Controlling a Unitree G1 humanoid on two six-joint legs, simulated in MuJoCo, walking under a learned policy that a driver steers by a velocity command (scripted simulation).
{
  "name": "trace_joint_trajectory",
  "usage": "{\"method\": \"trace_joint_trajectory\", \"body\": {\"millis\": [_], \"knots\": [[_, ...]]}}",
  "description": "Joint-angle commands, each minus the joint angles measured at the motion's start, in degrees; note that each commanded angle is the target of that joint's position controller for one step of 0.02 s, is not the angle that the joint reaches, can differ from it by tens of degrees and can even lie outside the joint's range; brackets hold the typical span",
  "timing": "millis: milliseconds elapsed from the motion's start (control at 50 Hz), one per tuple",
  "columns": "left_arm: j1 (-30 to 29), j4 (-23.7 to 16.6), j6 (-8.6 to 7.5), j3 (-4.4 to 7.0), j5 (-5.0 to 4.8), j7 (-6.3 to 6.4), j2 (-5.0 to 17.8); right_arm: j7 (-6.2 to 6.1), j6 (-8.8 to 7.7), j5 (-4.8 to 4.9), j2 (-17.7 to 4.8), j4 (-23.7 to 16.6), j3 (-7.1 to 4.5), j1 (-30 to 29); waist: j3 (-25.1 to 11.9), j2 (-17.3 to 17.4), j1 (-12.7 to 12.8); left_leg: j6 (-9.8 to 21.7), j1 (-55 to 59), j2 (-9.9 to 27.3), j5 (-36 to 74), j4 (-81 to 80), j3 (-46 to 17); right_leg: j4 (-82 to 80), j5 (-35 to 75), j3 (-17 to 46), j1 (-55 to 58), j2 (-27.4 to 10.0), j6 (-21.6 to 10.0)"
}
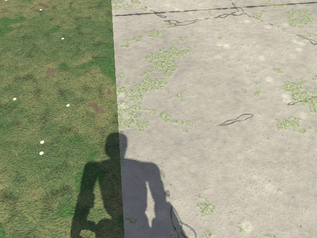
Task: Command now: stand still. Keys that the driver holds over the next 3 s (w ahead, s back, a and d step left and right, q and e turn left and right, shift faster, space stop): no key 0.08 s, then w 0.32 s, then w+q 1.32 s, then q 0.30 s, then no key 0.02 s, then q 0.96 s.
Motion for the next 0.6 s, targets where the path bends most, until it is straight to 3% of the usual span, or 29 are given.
{"method": "trace_joint_trajectory", "body": {"millis": [20, 80, 100, 140, 180, 200, 220, 240, 280, 300, 320, 340, 360, 380, 400, 420, 440, 480, 540, 600], "knots": [[-1.2, -2.0, -0.51, 0.77, -0.01, 0.2, 5.7, -0.13, -0.33, 0.05, -4.7, -0.4, -0.74, 5.8, 1.0, 0.9, 0.1, 1.4, -14.1, 1.3, 1.6, -8.2, -1.2, -4.0, 0.7, 4.2, 11.2, -3.1, -2.6], [-0.6, -1.8, -0.54, 0.7, -0.04, 0.25, 5.6, -0.1, -0.39, 0.09, -4.5, -0.4, -0.74, 6.4, 0.9, 1.0, 0.1, 1.4, -13.9, 1.3, 2.4, -8.2, -1.2, -3.7, 1.8, 4.2, 11.3, -3.0, -2.6], [0.5, -1.2, -0.49, 0.59, -0.03, 0.27, 5.2, -0.13, -0.32, 0.14, -4.2, 0.1, -0.71, 7.6, -0.1, 1.2, 0.0, 1.8, -13.5, 1.1, -2.1, -8.8, -1.1, -3.7, -4.1, 3.5, 11.5, -2.4, -2.5], [1.2, -1.0, -0.64, 1.06, -0.57, 0.27, 6.1, -0.44, -0.09, 0.57, -6.3, -0.8, -1.4, 7.1, 2.3, 3.3, -0.1, 4.4, -14.5, 2.2, -13.9, -10.0, -3.3, -0.9, -19.7, 0.9, 7.0, 0.1, -2.3], [-2.4, -2.7, -2.06, 1.15, -0.78, -0.32, 5.7, -0.66, -0.58, 1.09, -8.6, -1.7, -2.2, 8.9, 6.1, 6.5, -2.2, 8.7, -12.2, 7.8, -22.4, -15.0, -11.3, 5.2, -21.9, -1.6, -2.0, 1.8, -1.6], [-4.4, -3.7, -3.18, 1.03, -1.11, -0.94, 4.9, -0.68, -1.17, 1.56, -11.0, -2.0, -3.07, 8.4, 8.7, 10.1, -2.5, 11.4, -9.9, 13.5, -22.8, -18.8, -17.9, 11.1, -15.2, -3.8, -7.0, 1.7, -1.3], [-5.4, -4.4, -4.18, 1.04, -1.06, -1.52, 4.8, -0.66, -1.81, 1.68, -12.1, -2.3, -3.61, 7.0, 10.9, 11.1, -2.3, 13.1, -8.2, 17.5, -19.3, -19.5, -21.3, 14.8, -12.8, -2.2, -11.1, -1.1, -1.8], [-5.0, -4.7, -5.0, 1.08, -1.24, -2.01, 4.8, -0.53, -2.39, 1.53, -11.2, -2.6, -3.6, 6.5, 11.4, 10.6, -1.7, 13.3, -5.1, 18.5, -13.9, -18.6, -21.1, 16.1, -14.2, -1.5, -14.3, -2.5, -2.5], [-2.7, -4.6, -6.27, 1.05, -1.96, -2.74, 4.1, 0.18, -2.83, 1.99, -9.9, -3.1, -3.48, 5.4, 10.9, 9.0, 0.0, 11.3, -3.4, 16.3, -4.6, -14.7, -16.3, 9.3, -15.7, -2.9, -10.9, -2.7, -3.3], [1.8, -3.0, -6.58, 1.42, -2.1, -2.93, 4.1, 0.57, -2.72, 2.14, -9.9, -3.7, -3.39, 3.6, 9.2, 8.1, 2.5, 9.7, -7.6, 13.4, 0.1, -11.5, -12.1, 3.6, -12.7, -5.4, -0.7, -0.5, -3.4], [8.5, -0.5, -6.58, 2.56, -1.87, -2.95, 5.7, 0.89, -2.85, 1.82, -10.2, -4.3, -3.33, 3.0, 5.4, 7.2, 5.0, 8.4, -12.0, 10.1, 11.7, -5.3, -8.9, 2.2, -8.6, -6.7, 11.3, 2.6, -3.5], [17.3, 1.5, -6.71, 4.1, -1.74, -2.86, 9.6, 1.11, -3.22, 1.89, -9.3, -5.5, -2.95, 0.8, 1.3, 0.5, 8.9, 5.3, -18.8, 5.1, 22.9, 10.4, -2.8, -2.9, -10.2, 4.7, 21.8, -3.3, -6.7], [25.6, 2.0, -6.74, 5.1, -1.64, -2.84, 14.9, 0.99, -4.22, 1.68, -5.9, -8.0, -2.07, 0.6, -4.9, -14.5, 10.5, 0.9, -31.5, -2.9, 9.5, 33.4, 1.8, -14.6, -17.4, 32.2, 32.1, -17.3, -15.0], [23.7, 2.1, -7.51, 3.16, -0.52, -3.16, 11.2, 1.17, -5.31, 2.58, -5.7, -9.3, -2.19, -1.7, -6.3, -12.8, 8.4, 2.2, -36.6, -3.2, -6.8, 45.8, -7.3, -20.2, -18.5, 44.4, 31.0, -22.8, -17.4], [18.4, 0.5, -8.14, 1.99, -0.4, -3.03, 8.8, 1.69, -5.82, 3.92, -7.0, -10.2, -2.61, -3.3, -1.4, -8.6, 5.8, 4.3, -40.6, 0.2, -4.1, 50.3, -8.9, -19.5, -18.9, 38.2, 26.7, -22.7, -15.9], [14.5, -0.9, -8.38, 1.15, -0.3, -3.09, 6.5, 1.97, -5.98, 3.99, -7.5, -10.0, -2.8, -3.9, 0.2, -4.4, 4.1, 5.9, -40.2, 3.1, 1.4, 49.1, -8.7, -19.6, -17.7, 29.3, 23.1, -20.4, -13.2], [11.9, -1.5, -8.45, 0.63, -0.18, -3.24, 5.9, 1.88, -5.84, 3.57, -7.3, -9.9, -3.25, -4.1, 2.1, -2.1, 2.5, 6.5, -39.4, 5.2, 6.1, 45.2, -8.1, -20.6, -14.1, 22.6, 19.6, -18.3, -11.0], [11.5, -1.5, -8.25, -0.13, 0.42, -2.93, 4.4, 1.99, -4.44, 3.13, -7.9, -9.2, -4.2, -3.1, 2.3, -3.6, 0.9, 6.2, -34.4, 6.8, 10.2, 40.0, -7.3, -21.9, -5.9, 11.7, 15.6, -14.0, -7.7], [15.1, -0.6, -8.16, 0.01, 1.01, -1.73, 6.6, 2.42, -2.94, 2.82, -6.2, -10.4, -4.19, -6.2, 3.2, -2.3, 1.1, 4.3, -37.6, 6.5, 14.3, 36.2, -7.0, -23.4, 2.3, 5.4, 15.3, -13.7, -8.1], [14.5, -1.6, -7.98, 0.22, 1.5, -0.87, 8.3, 2.76, -2.93, 2.52, -5.7, -13.7, -3.7, -12.8, 4.4, -1.5, 1.6, 3.0, -40.8, 6.1, 20.3, 26.3, -7.3, -24.5, 6.0, 1.2, 15.5, -14.3, -8.2]]}}
Next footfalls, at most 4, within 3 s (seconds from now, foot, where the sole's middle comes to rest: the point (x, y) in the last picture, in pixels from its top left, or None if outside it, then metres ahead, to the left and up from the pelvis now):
0.86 left None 0.46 0.16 -0.77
1.36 right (145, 174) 0.80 0.09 -0.77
1.88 left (66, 164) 0.85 0.48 -0.77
2.34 right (93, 133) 1.05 0.37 -0.77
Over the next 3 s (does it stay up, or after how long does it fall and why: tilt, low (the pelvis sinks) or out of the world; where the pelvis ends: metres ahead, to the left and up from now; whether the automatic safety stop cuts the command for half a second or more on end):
stays up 0.86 0.38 0.01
